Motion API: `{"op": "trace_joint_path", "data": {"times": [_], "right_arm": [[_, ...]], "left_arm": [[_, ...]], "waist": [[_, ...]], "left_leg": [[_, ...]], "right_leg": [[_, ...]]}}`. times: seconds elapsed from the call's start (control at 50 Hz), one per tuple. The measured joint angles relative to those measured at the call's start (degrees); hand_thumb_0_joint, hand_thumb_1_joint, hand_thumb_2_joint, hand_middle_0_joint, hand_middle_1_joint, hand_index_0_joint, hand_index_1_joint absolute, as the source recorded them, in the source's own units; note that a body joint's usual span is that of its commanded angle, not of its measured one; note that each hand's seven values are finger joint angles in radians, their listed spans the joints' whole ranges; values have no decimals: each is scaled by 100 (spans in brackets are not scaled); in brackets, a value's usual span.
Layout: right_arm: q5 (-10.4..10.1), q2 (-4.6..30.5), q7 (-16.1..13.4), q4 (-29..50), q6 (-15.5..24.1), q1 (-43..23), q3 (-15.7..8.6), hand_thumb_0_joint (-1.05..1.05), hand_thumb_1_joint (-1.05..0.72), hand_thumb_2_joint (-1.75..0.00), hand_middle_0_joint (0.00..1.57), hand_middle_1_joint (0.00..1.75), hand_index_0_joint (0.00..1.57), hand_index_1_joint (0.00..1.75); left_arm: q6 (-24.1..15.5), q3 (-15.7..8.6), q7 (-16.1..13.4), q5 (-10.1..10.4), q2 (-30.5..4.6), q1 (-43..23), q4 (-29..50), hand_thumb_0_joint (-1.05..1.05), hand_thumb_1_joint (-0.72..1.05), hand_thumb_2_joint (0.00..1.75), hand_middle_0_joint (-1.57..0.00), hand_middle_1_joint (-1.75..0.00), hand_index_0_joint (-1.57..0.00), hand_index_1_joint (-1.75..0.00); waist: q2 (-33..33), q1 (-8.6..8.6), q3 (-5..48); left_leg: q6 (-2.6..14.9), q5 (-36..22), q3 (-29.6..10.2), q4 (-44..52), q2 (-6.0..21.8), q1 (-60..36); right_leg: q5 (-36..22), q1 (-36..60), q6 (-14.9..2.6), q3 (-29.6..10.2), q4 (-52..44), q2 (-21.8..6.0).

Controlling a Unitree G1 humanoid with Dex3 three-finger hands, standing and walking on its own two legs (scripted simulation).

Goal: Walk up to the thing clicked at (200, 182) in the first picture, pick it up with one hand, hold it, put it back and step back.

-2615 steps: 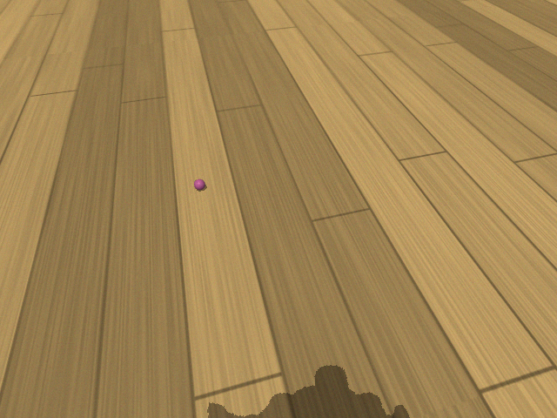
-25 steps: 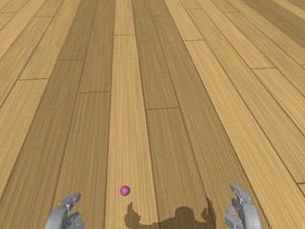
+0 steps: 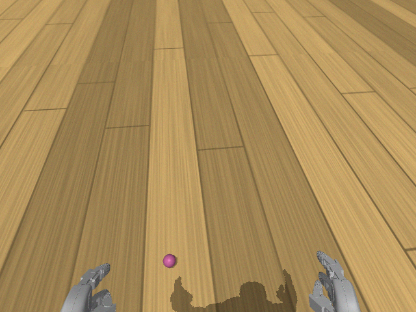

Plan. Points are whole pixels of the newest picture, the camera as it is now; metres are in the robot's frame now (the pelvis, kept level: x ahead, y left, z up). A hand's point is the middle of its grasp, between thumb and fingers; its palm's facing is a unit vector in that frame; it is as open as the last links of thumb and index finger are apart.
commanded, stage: home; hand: left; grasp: from above
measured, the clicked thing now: (169, 260) +0.47 +0.16 -0.69
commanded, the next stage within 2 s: stand in 0.34 s
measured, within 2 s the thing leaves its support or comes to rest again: neither
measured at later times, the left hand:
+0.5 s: hand (111, 308) +0.17 +0.19 -0.06, palm faces +0.01 -0.96 -0.27, open 7.4 cm
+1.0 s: hand out of the picture +0.03 +0.24 -0.11, palm faces +0.04 -0.95 -0.31, open 7.4 cm
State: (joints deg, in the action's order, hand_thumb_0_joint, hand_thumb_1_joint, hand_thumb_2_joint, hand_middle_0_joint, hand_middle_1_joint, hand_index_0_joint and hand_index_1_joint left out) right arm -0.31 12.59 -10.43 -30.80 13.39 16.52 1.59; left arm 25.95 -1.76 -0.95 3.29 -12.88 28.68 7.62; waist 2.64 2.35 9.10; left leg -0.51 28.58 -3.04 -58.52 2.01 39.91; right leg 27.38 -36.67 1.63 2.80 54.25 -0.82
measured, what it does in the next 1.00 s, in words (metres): rises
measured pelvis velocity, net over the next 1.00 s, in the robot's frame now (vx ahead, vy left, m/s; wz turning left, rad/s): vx -0.01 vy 0.01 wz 0.00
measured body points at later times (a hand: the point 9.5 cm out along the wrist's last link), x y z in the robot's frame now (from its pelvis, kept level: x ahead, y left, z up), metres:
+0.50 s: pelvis +0.00 +0.00 +0.01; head +0.02 +0.00 +0.45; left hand +0.17 +0.24 -0.04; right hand +0.16 -0.25 -0.08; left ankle +0.01 +0.12 -0.68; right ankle +0.00 -0.14 -0.68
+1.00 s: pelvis -0.01 +0.01 +0.06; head -0.01 +0.02 +0.51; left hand +0.03 +0.29 -0.09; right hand +0.06 -0.27 -0.08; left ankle +0.01 +0.12 -0.68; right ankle +0.00 -0.14 -0.68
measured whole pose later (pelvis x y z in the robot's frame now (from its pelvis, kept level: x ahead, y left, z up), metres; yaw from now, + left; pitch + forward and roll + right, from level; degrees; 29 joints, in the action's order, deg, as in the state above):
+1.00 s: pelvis -0.01 +0.01 +0.06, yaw +0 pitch -4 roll +0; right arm 2.2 15.5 -1.3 -59.6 0.4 10.5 -2.4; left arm 1.4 -2.1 -1.6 -1.7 -15.9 12.5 -58.6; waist -0.2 -1.3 -3.9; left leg 0.8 14.8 -0.4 -29.6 -0.7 10.8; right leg 14.8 -9.2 2.8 1.1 28.0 -3.4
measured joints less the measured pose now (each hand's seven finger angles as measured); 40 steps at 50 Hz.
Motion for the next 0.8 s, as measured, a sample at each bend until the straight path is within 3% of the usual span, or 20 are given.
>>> {"op": "trace_joint_path", "data": {"times": [0.44, 0.5, 0.56, 0.64, 0.8], "right_arm": [[-1, -16, -1, -6, 20, -12, -7, 1, -91, -90, 20, 30, 20, 30], [450, 86, 308, -570, -351, -348, -96, 1, -91, -90, 20, 30, 20, 30], [517, 252, 692, -1134, -782, -617, -118, 1, -91, -90, 20, 30, 21, 30], [398, 358, 928, -1553, -990, -673, -302, 1, -91, -90, 20, 30, 21, 30], [344, 408, 956, -2211, -1196, -584, -451, 1, -91, -90, 20, 30, 20, 30]], "left_arm": [[-18, 5, 4, 4, 3, 5, 12, 1, 91, 90, -20, -31, -20, -30], [-1073, 166, -63, -379, -123, -750, -1354, 1, 90, 90, -21, -31, -20, -30], [-1696, 156, -69, -572, -250, -1356, -2736, 0, 90, 90, -21, -31, -20, -30], [-2028, 14, -71, -580, -352, -1607, -3913, 0, 90, 90, -21, -30, -20, -30], [-2341, -109, -87, -556, -394, -1597, -5525, 0, 91, 90, -20, -30, -20, -30]], "waist": [[10, -10, 0], [-144, -202, -532], [-283, -325, -832], [-343, -369, -1015], [-315, -339, -1178]], "left_leg": [[-8, 23, 9, -15, 8, 3], [34, -101, 113, 249, -75, -539], [55, -291, 206, 628, -170, -971], [77, -480, 267, 1052, -226, -1397], [110, -827, 261, 1839, -235, -2125]], "right_leg": [[24, -16, -6, -13, 28, 8], [-24, 442, -25, -103, -84, -78], [-132, 784, -14, -184, -294, -176], [-280, 1155, 25, -234, -624, -232], [-676, 1925, 71, -203, -1495, -236]]}}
